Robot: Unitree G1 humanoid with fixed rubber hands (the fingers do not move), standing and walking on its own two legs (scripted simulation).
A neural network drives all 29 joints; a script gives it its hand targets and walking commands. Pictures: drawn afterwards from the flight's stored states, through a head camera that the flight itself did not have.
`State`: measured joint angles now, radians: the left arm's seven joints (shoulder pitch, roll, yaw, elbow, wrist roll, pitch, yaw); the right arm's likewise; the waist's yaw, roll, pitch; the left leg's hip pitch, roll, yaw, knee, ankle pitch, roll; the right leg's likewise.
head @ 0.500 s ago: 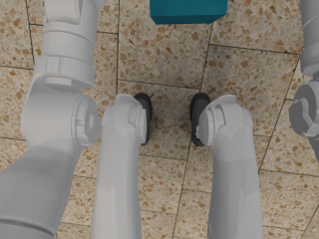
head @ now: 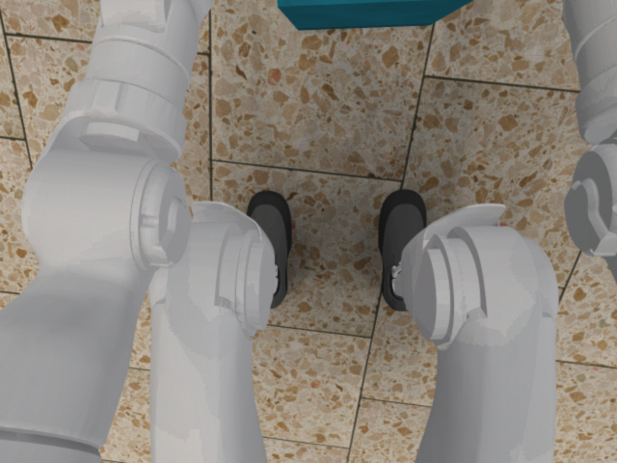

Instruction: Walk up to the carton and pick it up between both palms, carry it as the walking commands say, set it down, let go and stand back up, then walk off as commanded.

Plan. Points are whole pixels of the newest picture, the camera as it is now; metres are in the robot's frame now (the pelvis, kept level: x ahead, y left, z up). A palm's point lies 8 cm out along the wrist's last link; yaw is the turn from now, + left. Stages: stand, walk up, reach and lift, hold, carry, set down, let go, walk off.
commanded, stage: reach and lift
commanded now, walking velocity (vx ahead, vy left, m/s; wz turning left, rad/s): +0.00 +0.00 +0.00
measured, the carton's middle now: out of the picture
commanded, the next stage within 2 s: none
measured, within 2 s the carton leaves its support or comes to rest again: leaves its support in 1.84 s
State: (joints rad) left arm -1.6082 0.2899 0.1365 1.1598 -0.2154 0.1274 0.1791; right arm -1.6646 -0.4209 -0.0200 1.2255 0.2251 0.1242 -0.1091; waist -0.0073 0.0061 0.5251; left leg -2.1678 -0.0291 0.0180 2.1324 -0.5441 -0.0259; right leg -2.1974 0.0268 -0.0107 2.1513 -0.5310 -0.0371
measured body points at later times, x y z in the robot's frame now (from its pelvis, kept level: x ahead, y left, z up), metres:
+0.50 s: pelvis +0.02 +0.01 -0.03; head +0.40 -0.01 +0.19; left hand +0.58 +0.14 -0.24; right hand +0.57 -0.18 -0.24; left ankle +0.13 +0.12 -0.35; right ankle +0.13 -0.10 -0.35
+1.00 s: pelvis +0.02 +0.00 -0.02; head +0.40 -0.02 +0.19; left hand +0.58 +0.10 -0.23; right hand +0.58 -0.17 -0.23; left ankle +0.13 +0.12 -0.35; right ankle +0.13 -0.10 -0.35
